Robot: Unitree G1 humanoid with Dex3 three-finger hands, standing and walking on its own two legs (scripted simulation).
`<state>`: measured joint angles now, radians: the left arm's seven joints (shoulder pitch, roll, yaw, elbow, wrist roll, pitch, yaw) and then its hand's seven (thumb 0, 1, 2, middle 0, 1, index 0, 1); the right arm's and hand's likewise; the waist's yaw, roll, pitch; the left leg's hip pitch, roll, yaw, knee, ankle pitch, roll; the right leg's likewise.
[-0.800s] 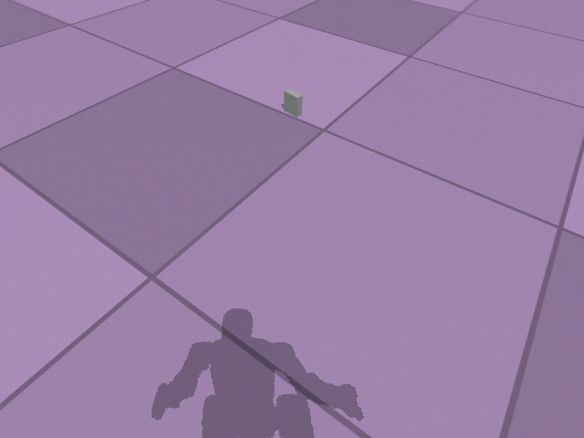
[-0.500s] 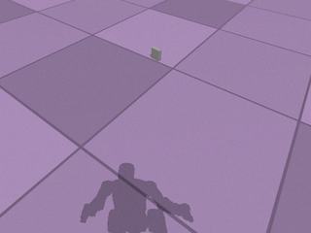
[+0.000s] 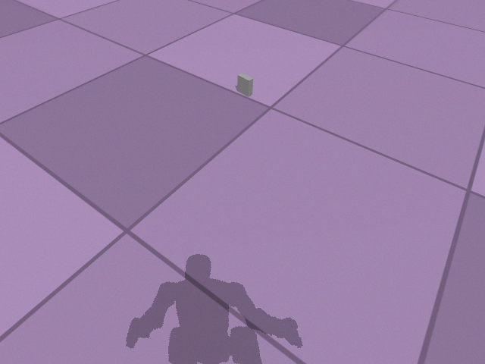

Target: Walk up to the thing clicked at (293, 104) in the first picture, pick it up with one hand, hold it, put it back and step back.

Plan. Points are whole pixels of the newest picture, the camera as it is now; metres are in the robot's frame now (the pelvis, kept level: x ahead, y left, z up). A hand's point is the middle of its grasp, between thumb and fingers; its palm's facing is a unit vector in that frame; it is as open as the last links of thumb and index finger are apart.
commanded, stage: stand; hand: left
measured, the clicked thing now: (245, 84) +2.13 -0.07 -0.72
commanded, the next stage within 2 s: walk up in 0.32 s
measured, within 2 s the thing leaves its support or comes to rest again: neither
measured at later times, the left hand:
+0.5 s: hand out of the picture +0.11 +0.26 -0.14, palm faces -0.09 -0.93 -0.36, open 7.4 cm
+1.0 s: hand (148, 315) +0.26 +0.18 -0.15, palm faces -0.07 -0.93 -0.35, open 7.4 cm
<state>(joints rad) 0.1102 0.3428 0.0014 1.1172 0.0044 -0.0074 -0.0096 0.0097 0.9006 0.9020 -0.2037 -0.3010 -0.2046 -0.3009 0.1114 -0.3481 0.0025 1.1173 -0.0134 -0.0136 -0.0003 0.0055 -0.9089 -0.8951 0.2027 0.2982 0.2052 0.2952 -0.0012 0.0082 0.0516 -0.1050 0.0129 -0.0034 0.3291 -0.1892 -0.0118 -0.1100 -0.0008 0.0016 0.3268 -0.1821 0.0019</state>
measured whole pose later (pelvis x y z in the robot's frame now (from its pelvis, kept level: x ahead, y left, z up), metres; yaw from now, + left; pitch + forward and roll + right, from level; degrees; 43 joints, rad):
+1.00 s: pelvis +0.22 -0.10 -0.01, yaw -5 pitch -2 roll -2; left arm 0.33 0.42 0.06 0.97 0.01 -0.09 -0.08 0.01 0.90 0.90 -0.21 -0.30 -0.21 -0.30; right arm 0.18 -0.43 -0.08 0.96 -0.04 -0.03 0.13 0.01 -0.91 -0.90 0.20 0.30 0.20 0.30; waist 0.04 0.03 0.01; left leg -0.56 0.14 0.02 0.69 -0.14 -0.03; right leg -0.01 0.01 -0.10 0.31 -0.27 -0.02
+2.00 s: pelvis +0.80 -0.15 -0.03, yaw -6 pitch -1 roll -2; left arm 0.36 0.45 0.06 0.94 0.01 -0.08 -0.06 0.01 0.90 0.90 -0.21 -0.30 -0.21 -0.30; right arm 0.18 -0.43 -0.09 0.91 -0.03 -0.06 0.11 0.01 -0.91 -0.90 0.20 0.30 0.20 0.30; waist 0.05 0.01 0.04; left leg -0.44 0.08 0.07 0.57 -0.11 0.03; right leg -0.03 -0.06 -0.13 0.54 -0.46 0.01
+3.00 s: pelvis +1.24 -0.18 -0.02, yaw -6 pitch -2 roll -1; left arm 0.34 0.45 0.04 0.94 0.00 -0.04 -0.04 0.01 0.90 0.90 -0.20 -0.30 -0.20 -0.30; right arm 0.22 -0.41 -0.07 0.87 -0.02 -0.08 0.07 0.01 -0.91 -0.90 0.20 0.30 0.20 0.30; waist 0.01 -0.03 0.07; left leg -0.37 0.05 0.09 0.63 -0.23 0.03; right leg -0.29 -0.04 -0.01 1.03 -0.45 -0.03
